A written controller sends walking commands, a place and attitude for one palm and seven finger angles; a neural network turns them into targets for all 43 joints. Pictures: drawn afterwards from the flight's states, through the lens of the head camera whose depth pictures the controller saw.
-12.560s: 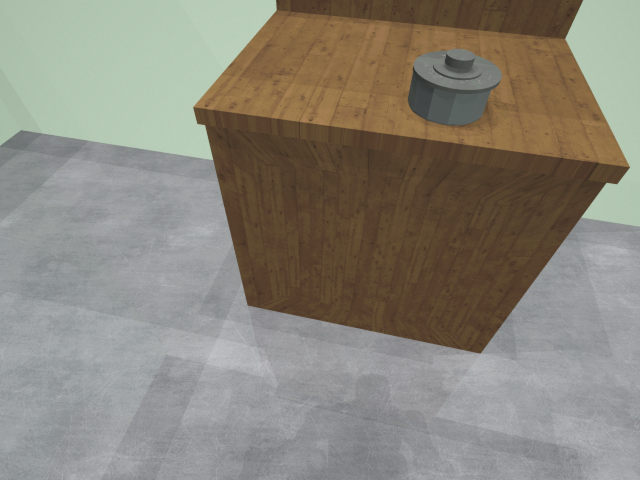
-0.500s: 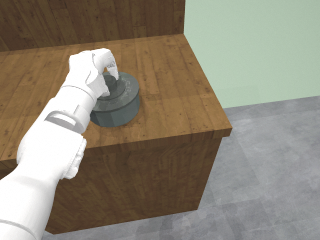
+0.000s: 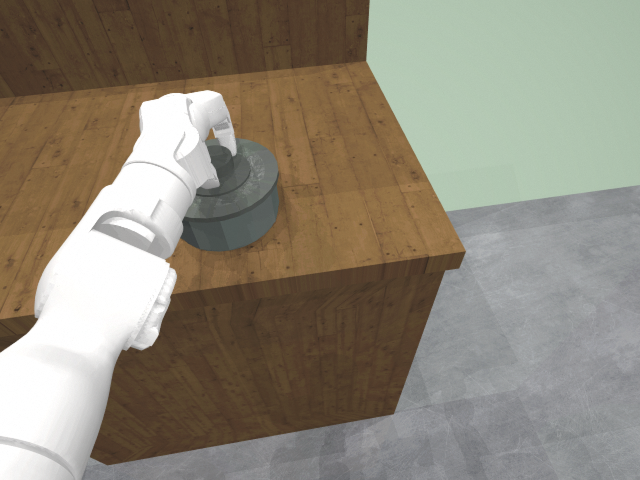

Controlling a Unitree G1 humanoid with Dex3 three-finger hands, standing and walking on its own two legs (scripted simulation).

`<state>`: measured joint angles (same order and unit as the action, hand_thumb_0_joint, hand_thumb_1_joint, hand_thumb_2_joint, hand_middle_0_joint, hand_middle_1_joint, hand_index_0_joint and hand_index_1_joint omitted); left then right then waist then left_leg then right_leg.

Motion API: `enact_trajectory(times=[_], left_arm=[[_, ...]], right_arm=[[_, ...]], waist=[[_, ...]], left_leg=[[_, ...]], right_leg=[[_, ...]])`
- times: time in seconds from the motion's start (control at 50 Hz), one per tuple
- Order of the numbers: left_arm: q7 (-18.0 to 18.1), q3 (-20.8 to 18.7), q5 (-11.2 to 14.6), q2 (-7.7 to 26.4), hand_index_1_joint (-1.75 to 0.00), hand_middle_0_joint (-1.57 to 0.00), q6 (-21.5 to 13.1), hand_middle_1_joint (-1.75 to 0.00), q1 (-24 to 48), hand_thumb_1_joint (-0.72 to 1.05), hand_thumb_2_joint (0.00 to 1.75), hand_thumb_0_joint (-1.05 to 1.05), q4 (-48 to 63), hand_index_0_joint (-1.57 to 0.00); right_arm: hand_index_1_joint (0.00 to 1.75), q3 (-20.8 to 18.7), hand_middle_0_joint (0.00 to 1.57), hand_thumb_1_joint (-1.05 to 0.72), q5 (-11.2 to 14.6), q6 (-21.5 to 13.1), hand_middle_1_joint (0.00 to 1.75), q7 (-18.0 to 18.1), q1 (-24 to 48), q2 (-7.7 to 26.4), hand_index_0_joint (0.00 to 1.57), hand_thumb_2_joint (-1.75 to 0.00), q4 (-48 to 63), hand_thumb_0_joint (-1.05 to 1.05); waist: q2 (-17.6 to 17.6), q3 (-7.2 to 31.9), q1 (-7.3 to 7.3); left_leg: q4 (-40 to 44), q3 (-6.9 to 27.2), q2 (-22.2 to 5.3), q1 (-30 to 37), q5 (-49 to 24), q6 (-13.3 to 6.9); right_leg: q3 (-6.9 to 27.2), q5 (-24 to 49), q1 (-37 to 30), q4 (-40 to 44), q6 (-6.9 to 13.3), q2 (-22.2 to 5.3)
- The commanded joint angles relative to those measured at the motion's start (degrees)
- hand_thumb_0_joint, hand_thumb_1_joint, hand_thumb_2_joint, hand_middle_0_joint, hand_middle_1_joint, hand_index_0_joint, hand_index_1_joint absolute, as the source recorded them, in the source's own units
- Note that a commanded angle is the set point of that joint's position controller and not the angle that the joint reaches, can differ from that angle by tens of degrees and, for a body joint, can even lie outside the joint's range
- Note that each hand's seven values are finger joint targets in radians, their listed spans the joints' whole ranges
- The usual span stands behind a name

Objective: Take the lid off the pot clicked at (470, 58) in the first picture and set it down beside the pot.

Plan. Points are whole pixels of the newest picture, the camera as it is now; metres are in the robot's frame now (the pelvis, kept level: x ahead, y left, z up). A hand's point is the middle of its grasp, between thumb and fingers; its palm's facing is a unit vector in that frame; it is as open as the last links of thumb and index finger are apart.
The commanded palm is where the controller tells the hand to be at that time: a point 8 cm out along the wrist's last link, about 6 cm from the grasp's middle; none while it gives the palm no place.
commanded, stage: lift the lid straight up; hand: left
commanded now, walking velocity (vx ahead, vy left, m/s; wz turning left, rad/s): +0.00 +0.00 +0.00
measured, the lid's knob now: (212, 162) +0.49 +0.13 +0.15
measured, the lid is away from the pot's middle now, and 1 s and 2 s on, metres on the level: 0.00 0.01 0.01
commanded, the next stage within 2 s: move the lid sideways beside the pot in 1.88 s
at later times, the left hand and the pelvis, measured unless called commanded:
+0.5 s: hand (198, 134) +0.47 +0.13 +0.21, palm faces -0.36 -0.15 -0.92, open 8.7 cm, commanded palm +0.46 +0.14 +0.28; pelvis +0.00 +0.00 +0.00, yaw +0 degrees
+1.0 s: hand (194, 99) +0.46 +0.12 +0.26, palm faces -0.27 -0.14 -0.95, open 8.7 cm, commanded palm +0.46 +0.13 +0.32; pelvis +0.00 -0.01 +0.00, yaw +1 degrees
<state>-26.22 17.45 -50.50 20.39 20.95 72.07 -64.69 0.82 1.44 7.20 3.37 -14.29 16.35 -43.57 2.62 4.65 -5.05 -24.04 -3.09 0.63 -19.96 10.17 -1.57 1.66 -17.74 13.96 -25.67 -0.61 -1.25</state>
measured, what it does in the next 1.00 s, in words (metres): stands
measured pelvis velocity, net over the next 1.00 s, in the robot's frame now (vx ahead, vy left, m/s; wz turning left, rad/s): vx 0.00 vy -0.01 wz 0.01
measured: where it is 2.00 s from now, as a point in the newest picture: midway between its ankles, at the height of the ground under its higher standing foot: outside the picture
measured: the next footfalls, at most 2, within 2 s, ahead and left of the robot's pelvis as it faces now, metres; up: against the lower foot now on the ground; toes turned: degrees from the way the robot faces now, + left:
none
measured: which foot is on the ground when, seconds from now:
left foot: down 0.00-1.00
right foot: down 0.00-1.00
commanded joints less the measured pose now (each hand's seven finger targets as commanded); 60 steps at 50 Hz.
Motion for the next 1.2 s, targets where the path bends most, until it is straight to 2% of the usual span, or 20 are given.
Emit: enact_trajectory(times=[0.0, 0.06, 0.12, 0.16, 0.24, 0.36, 0.42, 0.48, 0.54, 0.64, 0.72, 0.8, 0.9, 0.94, 1.0, 1.04, 1.08, 1.12, 1.16, 1.18], left_arm=[[2.38, -2.95, -1.32, 12.37, -1.08, -0.86, -0.76, -1.14, 36.46, 0.57, 1.00, 0.00, 11.66, -0.72], [2.82, -4.85, -1.66, 14.77, -1.09, -0.86, -1.40, -1.14, 37.83, 0.57, 1.00, 0.00, 14.24, -0.72], [2.38, -2.76, -1.10, 11.71, -1.09, -0.86, -1.20, -1.14, 37.33, 0.57, 1.00, 0.00, 15.05, -0.72], [2.58, -5.83, -1.67, 15.56, -1.09, -0.86, -0.88, -1.14, 37.21, 0.57, 1.00, 0.00, 15.22, -0.72], [1.53, -2.93, -1.75, 12.86, -1.09, -0.86, 0.63, -1.14, 37.67, 0.57, 1.00, 0.00, 12.46, -0.72], [0.61, -3.23, -1.72, 13.29, -1.09, -0.86, 0.52, -1.14, 41.47, 0.57, 1.00, 0.00, 13.70, -0.72], [-0.02, -2.06, -2.08, 12.04, -1.09, -0.86, 1.98, -1.14, 40.21, 0.57, 1.00, 0.00, 8.86, -0.72], [0.09, -2.88, -2.46, 13.49, -1.09, -0.86, 1.34, -1.14, 43.85, 0.57, 1.00, 0.00, 13.82, -0.72], [-0.30, -4.61, -2.78, 15.37, -1.09, -0.86, 1.99, -1.14, 40.75, 0.57, 1.00, 0.00, 11.73, -0.72], [-0.86, -2.79, -2.60, 13.44, -1.09, -0.86, 2.61, -1.14, 41.40, 0.57, 1.00, 0.00, 12.62, -0.72], [-1.20, -2.75, -2.12, 13.53, -1.09, -0.86, 2.66, -1.14, 42.88, 0.57, 1.00, 0.00, 14.78, -0.72], [-1.25, -2.42, -2.65, 13.62, -1.09, -0.86, 3.32, -1.14, 43.80, 0.57, 1.00, 0.00, 12.71, -0.72], [-1.29, -1.35, -2.43, 12.09, -1.09, -0.86, 3.14, -1.14, 47.87, 0.57, 1.00, 0.00, 15.68, -0.72], [-1.37, -2.45, -2.56, 13.37, -1.09, -0.86, 3.05, -1.14, 47.69, 0.57, 1.00, 0.00, 16.45, -0.72], [-1.47, -2.73, -3.13, 13.39, -1.09, -0.86, 4.21, -1.14, 45.70, 0.57, 1.00, 0.00, 12.19, -0.72], [-1.33, -4.68, -3.58, 16.82, -1.09, -0.86, 4.60, -1.14, 46.63, 0.57, 1.00, 0.00, 11.10, -0.72], [-1.33, -3.47, -3.94, 15.39, -1.09, -0.86, 5.42, -1.14, 46.64, 0.57, 1.00, 0.00, 7.54, -0.72], [-1.31, -2.75, -3.46, 14.03, -1.09, -0.86, 5.33, -1.14, 49.28, 0.57, 1.00, 0.00, 9.75, -0.72], [-1.40, -4.17, -4.19, 16.79, -1.09, -0.86, 4.98, -1.14, 49.66, 0.57, 1.00, 0.00, 11.23, -0.72], [-1.64, -4.14, -4.65, 16.91, -1.09, -0.86, 5.54, -1.14, 48.29, 0.57, 1.00, 0.00, 8.59, -0.72]], right_arm=[[0.30, -2.16, 0.20, -0.90, -0.09, -2.97, 0.30, 0.63, 1.74, 7.58, 0.20, -0.90, 6.05, 0.00], [0.30, -2.27, 0.20, -0.90, -0.17, -3.79, 0.30, 0.51, 1.60, 7.57, 0.20, -0.90, 6.30, 0.00], [0.30, -2.37, 0.20, -0.90, -0.13, -4.31, 0.30, 0.26, 1.61, 7.28, 0.20, -0.90, 6.42, 0.00], [0.30, -2.31, 0.20, -0.90, -0.22, -4.44, 0.30, 0.24, 2.02, 7.56, 0.20, -0.90, 6.56, 0.00], [0.30, -1.94, 0.20, -0.90, 0.07, -3.91, 0.30, 0.24, 2.76, 7.57, 0.20, -0.90, 6.32, 0.00], [0.30, -2.00, 0.20, -0.90, -0.34, -4.56, 0.30, 0.50, 2.80, 7.47, 0.20, -0.90, 6.15, 0.00], [0.30, -1.94, 0.20, -0.90, -0.25, -3.84, 0.30, 0.49, 2.28, 7.84, 0.20, -0.90, 5.21, 0.00], [0.30, -1.91, 0.20, -0.90, -0.39, -4.54, 0.30, 0.44, 3.08, 7.45, 0.20, -0.90, 6.30, 0.00], [0.30, -1.86, 0.20, -0.90, -0.49, -4.18, 0.30, 0.12, 2.94, 7.72, 0.20, -0.90, 6.24, 0.00], [0.30, -1.73, 0.20, -0.90, -0.24, -3.69, 0.30, 0.11, 3.72, 7.64, 0.20, -0.90, 6.76, 0.00], [0.30, -1.80, 0.20, -0.90, -0.37, -4.05, 0.30, 0.04, 3.96, 7.56, 0.20, -0.90, 7.03, 0.00], [0.30, -1.44, 0.20, -0.90, -0.07, -4.06, 0.30, 0.24, 4.31, 7.45, 0.20, -0.90, 6.73, 0.00], [0.30, -1.48, 0.20, -0.90, -0.05, -4.99, 0.30, 0.12, 4.80, 7.18, 0.20, -0.90, 6.69, 0.00], [0.30, -1.52, 0.20, -0.90, -0.30, -5.37, 0.30, -0.03, 4.78, 7.38, 0.20, -0.90, 6.68, 0.00], [0.30, -1.36, 0.20, -0.90, -0.27, -4.90, 0.30, -0.02, 4.41, 7.51, 0.20, -0.90, 6.12, 0.00], [0.30, -1.16, 0.20, -0.90, -0.54, -4.73, 0.30, 0.11, 4.36, 7.95, 0.20, -0.90, 6.07, 0.00], [0.30, -0.91, 0.20, -0.90, -0.16, -4.38, 0.30, 0.31, 4.46, 7.82, 0.20, -0.90, 5.77, 0.00], [0.30, -1.14, 0.20, -0.90, -0.32, -4.79, 0.30, 0.34, 4.54, 7.85, 0.20, -0.90, 5.93, 0.00], [0.30, -1.16, 0.20, -0.90, -0.59, -5.16, 0.30, 0.35, 4.79, 7.78, 0.20, -0.90, 6.57, 0.00], [0.30, -1.11, 0.20, -0.90, -0.47, -4.96, 0.30, 0.47, 4.77, 7.80, 0.20, -0.90, 6.48, 0.00]], waist=[[-4.97, 22.28, -0.50], [-3.71, 24.72, 0.18], [-3.24, 24.45, 0.33], [-4.16, 25.31, 0.94], [-5.80, 21.21, 0.25], [-4.99, 24.54, 0.00], [-7.06, 20.62, -0.38], [-4.95, 25.76, 0.04], [-5.51, 24.31, 0.78], [-7.03, 21.53, 0.36], [-5.24, 22.82, 0.84], [-6.60, 20.69, 0.39], [-4.79, 23.68, 0.26], [-5.08, 25.58, 0.81], [-6.69, 22.16, 0.90], [-7.76, 21.83, 1.20], [-8.86, 18.94, 0.53], [-7.73, 20.52, 0.40], [-7.47, 24.22, 1.11], [-8.63, 22.88, 0.85]], left_leg=[[-1.46, 1.10, 2.55, 20.88, -17.17, -3.43], [-1.69, 1.41, 2.31, 22.51, -19.45, -3.36], [-2.10, 1.59, 2.26, 23.15, -22.97, -3.26], [-1.95, 1.85, 2.19, 23.44, -22.49, -3.34], [-1.11, 1.14, 2.52, 20.91, -18.99, -3.34], [-1.84, 1.76, 2.62, 23.01, -20.74, -3.33], [-1.25, 1.17, 2.85, 19.93, -17.84, -3.22], [-1.79, 1.56, 2.76, 23.01, -20.72, -3.30], [-1.88, 1.37, 2.70, 21.63, -21.82, -3.22], [-1.36, 0.86, 2.78, 20.72, -20.66, -3.46], [-1.51, 1.14, 2.80, 21.70, -22.11, -3.39], [-0.52, 1.14, 2.84, 20.64, -17.13, -3.33], [-0.74, 1.71, 2.68, 23.19, -18.35, -3.26], [-1.04, 2.06, 2.43, 24.03, -21.22, -3.16], [-0.62, 1.64, 2.63, 21.62, -19.22, -3.14], [-0.22, 1.14, 2.85, 19.89, -18.64, -3.30], [0.41, 0.91, 2.85, 17.90, -15.57, -3.23], [0.39, 0.86, 2.77, 19.48, -16.34, -3.27], [-0.24, 1.13, 2.80, 20.45, -18.87, -3.39], [-0.24, 0.75, 2.90, 19.14, -17.73, -3.46]], right_leg=[[-2.18, 23.09, 3.36, 2.47, 2.45, 4.10], [-1.97, 23.88, 2.40, 2.18, 2.47, 4.03], [-2.29, 25.20, 2.61, 2.12, 2.54, 4.07], [-2.00, 24.99, 1.82, 2.06, 2.40, 4.01], [-2.22, 23.94, 2.73, 2.71, 2.31, 3.89], [-1.91, 25.09, 2.57, 2.08, 2.37, 3.88], [-2.16, 24.26, 3.39, 2.88, 2.41, 3.88], [-1.65, 25.88, 1.81, 2.01, 2.29, 3.65], [-1.71, 26.62, 0.88, 1.98, 2.30, 3.59], [-1.72, 26.69, 1.18, 2.65, 2.24, 3.48], [-1.77, 27.13, 0.77, 2.59, 2.44, 3.40], [-1.86, 23.29, 1.89, 3.19, 2.25, 3.52], [-1.65, 23.14, 2.30, 2.74, 2.40, 3.50], [-1.68, 24.33, 1.34, 2.22, 2.40, 3.46], [-1.85, 23.57, 1.92, 2.70, 2.46, 3.43], [-1.46, 25.17, 0.06, 2.88, 2.40, 3.14], [-1.57, 23.32, 1.36, 3.52, 2.29, 3.07], [-1.48, 23.86, 1.26, 3.59, 2.41, 3.03], [-1.05, 25.81, -0.81, 2.75, 2.30, 2.88], [-0.90, 25.52, -0.74, 3.01, 2.09, 2.82]])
